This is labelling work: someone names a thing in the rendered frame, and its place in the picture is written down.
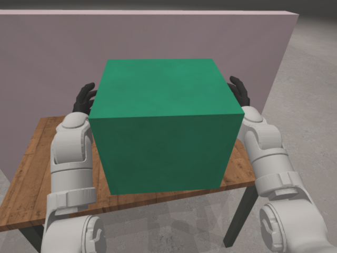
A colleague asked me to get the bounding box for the right robot hand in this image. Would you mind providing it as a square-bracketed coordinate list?
[227, 76, 250, 107]

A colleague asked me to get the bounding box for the left robot forearm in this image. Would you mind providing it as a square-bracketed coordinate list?
[41, 112, 96, 253]

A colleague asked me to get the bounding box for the left robot hand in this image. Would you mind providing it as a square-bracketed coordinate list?
[72, 82, 97, 116]

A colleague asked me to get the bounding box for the left robot upper arm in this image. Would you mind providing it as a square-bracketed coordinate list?
[42, 215, 107, 253]

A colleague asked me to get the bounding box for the table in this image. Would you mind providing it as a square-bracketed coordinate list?
[0, 115, 259, 253]

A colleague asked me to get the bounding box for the right robot upper arm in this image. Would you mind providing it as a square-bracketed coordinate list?
[260, 199, 337, 253]

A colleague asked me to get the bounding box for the carton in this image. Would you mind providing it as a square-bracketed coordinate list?
[88, 59, 245, 195]

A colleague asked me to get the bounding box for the right robot forearm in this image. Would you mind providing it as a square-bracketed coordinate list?
[237, 106, 329, 240]

